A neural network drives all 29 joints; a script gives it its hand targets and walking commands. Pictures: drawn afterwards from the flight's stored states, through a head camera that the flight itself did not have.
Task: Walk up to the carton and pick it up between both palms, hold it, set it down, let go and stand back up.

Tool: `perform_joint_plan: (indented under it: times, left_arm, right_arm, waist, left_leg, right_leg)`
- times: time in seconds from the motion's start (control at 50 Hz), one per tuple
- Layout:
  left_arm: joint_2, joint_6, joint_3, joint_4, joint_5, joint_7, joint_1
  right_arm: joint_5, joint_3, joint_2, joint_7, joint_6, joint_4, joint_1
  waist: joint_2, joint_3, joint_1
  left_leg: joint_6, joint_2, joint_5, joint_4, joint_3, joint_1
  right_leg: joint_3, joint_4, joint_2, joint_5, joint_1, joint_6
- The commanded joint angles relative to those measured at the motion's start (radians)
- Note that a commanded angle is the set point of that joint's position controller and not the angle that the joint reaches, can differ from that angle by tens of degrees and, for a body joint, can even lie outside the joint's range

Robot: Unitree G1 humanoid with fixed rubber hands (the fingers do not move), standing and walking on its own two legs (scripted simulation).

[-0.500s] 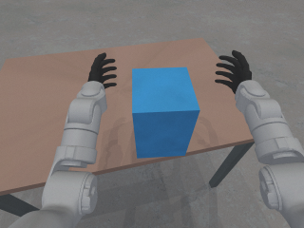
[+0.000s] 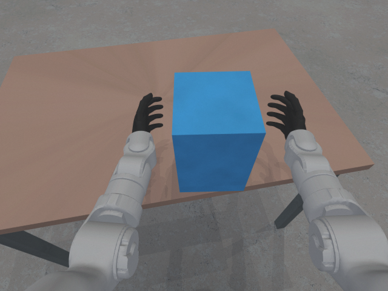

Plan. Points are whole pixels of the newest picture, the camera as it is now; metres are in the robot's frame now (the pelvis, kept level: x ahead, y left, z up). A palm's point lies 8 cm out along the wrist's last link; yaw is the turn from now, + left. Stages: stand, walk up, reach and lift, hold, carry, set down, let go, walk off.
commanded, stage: reach and lift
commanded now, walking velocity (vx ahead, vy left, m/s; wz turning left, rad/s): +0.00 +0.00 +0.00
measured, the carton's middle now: (211, 136) +0.45 +0.00 +0.02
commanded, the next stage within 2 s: none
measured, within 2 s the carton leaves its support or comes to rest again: neither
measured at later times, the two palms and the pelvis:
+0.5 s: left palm (150, 135) +0.42 +0.14 +0.06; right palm (287, 132) +0.43 -0.16 +0.08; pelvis -0.01 +0.00 -0.01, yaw +1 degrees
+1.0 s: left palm (155, 134) +0.42 +0.12 +0.07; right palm (274, 138) +0.41 -0.13 +0.07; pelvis +0.00 +0.00 +0.00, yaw +0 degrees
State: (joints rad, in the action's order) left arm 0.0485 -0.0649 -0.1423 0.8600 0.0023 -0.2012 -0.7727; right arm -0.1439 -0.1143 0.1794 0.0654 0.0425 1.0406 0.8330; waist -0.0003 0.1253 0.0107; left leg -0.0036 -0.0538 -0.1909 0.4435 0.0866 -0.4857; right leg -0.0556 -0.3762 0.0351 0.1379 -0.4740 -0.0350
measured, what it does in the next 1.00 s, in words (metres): stands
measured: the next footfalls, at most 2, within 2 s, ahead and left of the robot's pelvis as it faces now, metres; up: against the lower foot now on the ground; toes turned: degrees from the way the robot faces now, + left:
none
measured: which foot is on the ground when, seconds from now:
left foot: down 0.00-1.00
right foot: down 0.00-1.00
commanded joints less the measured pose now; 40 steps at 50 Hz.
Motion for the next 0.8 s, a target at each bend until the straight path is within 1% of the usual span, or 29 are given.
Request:
perform_joint_plan:
  times: [0.0,0.02,0.04,0.06,0.08,0.1,0.14,0.16,0.18,0.22,0.24,0.26,0.3,0.32,0.34,0.38,0.4,0.44,0.46,0.48,0.5,0.54,0.56,0.6,0.62,0.64,0.66,0.74,0.78]
  left_arm:
    - [0.082,0.163,-0.045,-0.038,-0.042,0.018,-0.465]
    - [0.073,0.181,-0.045,-0.004,-0.057,0.024,-0.46]
    - [0.081,0.198,-0.067,0.019,-0.056,0.036,-0.457]
    - [0.082,0.22,-0.066,0.018,-0.063,0.04,-0.481]
    - [0.075,0.233,-0.078,0.028,-0.067,0.04,-0.475]
    - [0.088,0.244,-0.087,0.037,-0.079,0.041,-0.48]
    - [0.082,0.259,-0.088,0.069,-0.079,0.044,-0.478]
    - [0.083,0.263,-0.096,0.084,-0.088,0.044,-0.477]
    - [0.08,0.262,-0.104,0.121,-0.098,0.047,-0.48]
    - [0.084,0.268,-0.092,0.128,-0.074,0.052,-0.484]
    - [0.085,0.276,-0.086,0.13,-0.06,0.052,-0.501]
    - [0.09,0.283,-0.089,0.142,-0.057,0.049,-0.52]
    - [0.086,0.298,-0.076,0.122,-0.041,0.04,-0.554]
    - [0.086,0.305,-0.062,0.109,-0.03,0.035,-0.57]
    - [0.071,0.308,-0.048,0.13,-0.021,0.029,-0.587]
    - [0.052,0.311,-0.022,0.146,-0.01,0.017,-0.591]
    - [0.053,0.308,-0.03,0.157,-0.016,0.018,-0.582]
    - [0.024,0.306,-0.017,0.136,-0.029,0.009,-0.596]
    - [0.017,0.301,-0.018,0.159,-0.026,0.011,-0.581]
    - [0.012,0.301,-0.038,0.16,-0.042,0.013,-0.565]
    - [0.022,0.303,-0.058,0.143,-0.061,0.014,-0.586]
    - [0.001,0.301,-0.072,0.163,-0.082,0.011,-0.578]
    - [0.012,0.302,-0.092,0.128,-0.106,0.008,-0.589]
    - [-0.002,0.292,-0.116,0.109,-0.129,0.004,-0.598]
    - [-0.024,0.288,-0.106,0.103,-0.13,0.003,-0.593]
    - [-0.035,0.281,-0.124,0.109,-0.142,0.005,-0.589]
    - [-0.046,0.278,-0.125,0.084,-0.155,0.005,-0.595]
    - [-0.081,0.26,-0.175,0.071,-0.223,0.01,-0.564]
    - [-0.113,0.253,-0.191,0.034,-0.257,0.018,-0.566]
  right_arm:
    - [0.044,-0.01,0.104,0.018,0.11,-0.118,0.441]
    - [0.046,-0.012,0.106,0.024,0.122,-0.082,0.438]
    - [0.047,-0.005,0.093,0.029,0.133,-0.082,0.437]
    - [0.049,-0.009,0.091,0.034,0.144,-0.065,0.444]
    - [0.044,-0.013,0.09,0.033,0.157,-0.053,0.444]
    - [0.047,-0.008,0.092,0.033,0.166,-0.057,0.454]
    - [0.036,0.003,0.089,0.039,0.181,-0.052,0.463]
    - [0.037,0.003,0.094,0.043,0.184,-0.029,0.457]
    - [0.041,-0.001,0.094,0.047,0.183,-0.005,0.467]
    - [0.034,0.002,0.095,0.045,0.176,-0.012,0.471]
    - [0.022,0.019,0.076,0.042,0.171,-0.005,0.483]
    - [0.026,0.009,0.081,0.041,0.171,-0.015,0.495]
    - [0.028,-0.006,0.074,0.043,0.167,-0.035,0.51]
    - [0.031,-0.007,0.065,0.041,0.163,-0.044,0.518]
    - [0.022,-0.005,0.05,0.036,0.152,-0.029,0.525]
    - [0.027,-0.018,0.05,0.028,0.14,0.007,0.51]
    - [0.033,-0.019,0.043,0.027,0.136,0.002,0.505]
    - [0.045,-0.046,0.04,0.025,0.138,0.024,0.503]
    - [0.055,-0.045,0.041,0.022,0.138,0.045,0.487]
    - [0.065,-0.038,0.026,0.024,0.142,0.032,0.484]
    - [0.083,-0.052,0.028,0.026,0.144,0.03,0.494]
    - [0.097,-0.076,0.012,0.029,0.146,0.037,0.503]
    - [0.115,-0.101,0.005,0.031,0.15,0.013,0.511]
    - [0.153,-0.131,-0.014,0.036,0.147,-0.026,0.528]
    - [0.17,-0.146,-0.03,0.039,0.15,-0.04,0.522]
    - [0.196,-0.158,-0.045,0.043,0.15,-0.062,0.531]
    - [0.215,-0.178,-0.056,0.044,0.151,-0.074,0.538]
    - [0.289,-0.211,-0.106,0.048,0.16,-0.092,0.524]
    - [0.33,-0.234,-0.139,0.045,0.168,-0.083,0.508]
  waist:
    - [-0.039,0.687,0.002]
    - [-0.026,0.684,-0.004]
    - [-0.053,0.685,-0.003]
    - [-0.052,0.686,-0.005]
    - [-0.038,0.704,-0.006]
    - [-0.048,0.686,-0.005]
    - [-0.034,0.666,-0.003]
    - [-0.046,0.637,-0.005]
    - [-0.046,0.619,-0.016]
    - [-0.08,0.579,-0.012]
    - [-0.082,0.554,-0.005]
    - [-0.081,0.545,-0.013]
    - [-0.061,0.603,-0.016]
    - [-0.052,0.625,-0.012]
    - [-0.042,0.622,-0.013]
    - [0.004,0.627,-0.026]
    - [-0.001,0.63,-0.027]
    - [0.053,0.663,-0.029]
    - [0.036,0.649,-0.038]
    - [0.027,0.639,-0.019]
    - [0.021,0.648,-0.021]
    - [0.036,0.623,-0.016]
    - [0.042,0.65,-0.011]
    - [0.015,0.62,-0.018]
    - [0.02,0.636,-0.02]
    - [-0.002,0.646,-0.021]
    - [0.003,0.659,-0.029]
    - [-0.029,0.641,-0.017]
    - [-0.022,0.612,-0.025]
  left_leg:
    - [-0.024,0.036,0.327,0.05,-0.053,0.261]
    - [-0.025,0.037,0.327,0.044,-0.05,0.211]
    - [-0.019,0.043,0.312,0.034,-0.049,0.168]
    - [-0.02,0.042,0.306,0.024,-0.044,0.124]
    - [-0.025,0.045,0.307,0.019,-0.042,0.138]
    - [-0.027,0.044,0.313,0.02,-0.04,0.125]
    - [-0.032,0.044,0.32,0.024,-0.035,0.117]
    - [-0.031,0.047,0.329,0.023,-0.034,0.122]
    - [-0.032,0.044,0.298,0.02,-0.035,0.111]
    - [-0.019,0.044,0.224,-0.003,-0.034,0.096]
    - [-0.013,0.044,0.208,-0.009,-0.032,0.086]
    - [-0.016,0.045,0.194,-0.006,-0.032,0.082]
    - [-0.019,0.042,0.169,-0.001,-0.039,0.103]
    - [-0.018,0.042,0.175,0.004,-0.039,0.107]
    - [-0.015,0.042,0.145,0.001,-0.041,0.102]
    - [-0.026,0.032,0.15,0.013,-0.045,0.148]
    - [-0.026,0.035,0.178,0.023,-0.048,0.165]
    - [-0.043,0.028,0.228,0.039,-0.059,0.222]
    - [-0.046,0.025,0.247,0.046,-0.063,0.236]
    - [-0.045,0.025,0.275,0.058,-0.062,0.239]
    - [-0.051,0.025,0.286,0.06,-0.058,0.232]
    - [-0.049,0.027,0.256,0.047,-0.055,0.224]
    - [-0.049,0.027,0.258,0.046,-0.045,0.228]
    - [-0.044,0.029,0.239,0.031,-0.045,0.215]
    - [-0.041,0.029,0.242,0.035,-0.04,0.208]
    - [-0.038,0.032,0.246,0.032,-0.039,0.202]
    - [-0.04,0.032,0.253,0.029,-0.034,0.211]
    - [-0.037,0.036,0.29,0.017,-0.018,0.211]
    - [-0.042,0.038,0.311,0.007,-0.014,0.218]
  right_leg:
    - [0.045,-0.063,0.002,-0.453,0.258,0.067]
    - [0.058,-0.077,-0.007,-0.505,0.31,0.073]
    - [0.068,-0.09,-0.013,-0.543,0.36,0.081]
    - [0.066,-0.105,-0.019,-0.569,0.384,0.081]
    - [0.069,-0.104,-0.019,-0.569,0.396,0.081]
    - [0.07,-0.105,-0.02,-0.592,0.399,0.082]
    - [0.073,-0.108,-0.023,-0.609,0.408,0.083]
    - [0.076,-0.105,-0.02,-0.612,0.398,0.083]
    - [0.075,-0.095,-0.024,-0.578,0.393,0.08]
    - [0.071,-0.085,-0.021,-0.491,0.391,0.078]
    - [0.072,-0.082,-0.021,-0.467,0.374,0.078]
    - [0.073,-0.08,-0.02,-0.433,0.359,0.075]
    - [0.07,-0.064,-0.023,-0.351,0.319,0.067]
    - [0.075,-0.064,-0.023,-0.342,0.3,0.058]
    - [0.075,-0.057,-0.026,-0.29,0.265,0.056]
    - [0.056,-0.051,-0.02,-0.22,0.176,0.04]
    - [0.057,-0.048,-0.019,-0.224,0.162,0.035]
    - [0.042,-0.044,-0.012,-0.21,0.114,0.017]
    - [0.042,-0.038,-0.008,-0.206,0.095,0.018]
    - [0.045,-0.042,-0.01,-0.233,0.111,0.018]
    - [0.039,-0.045,-0.009,-0.249,0.126,0.017]
    - [0.041,-0.041,-0.01,-0.221,0.133,0.021]
    - [0.039,-0.041,-0.011,-0.231,0.157,0.018]
    - [0.034,-0.039,-0.009,-0.218,0.173,0.025]
    - [0.039,-0.042,-0.01,-0.223,0.188,0.025]
    - [0.044,-0.043,-0.012,-0.251,0.209,0.03]
    - [0.038,-0.048,-0.011,-0.278,0.22,0.033]
    - [0.037,-0.054,-0.006,-0.371,0.299,0.044]
    - [0.033,-0.049,-0.008,-0.4,0.329,0.044]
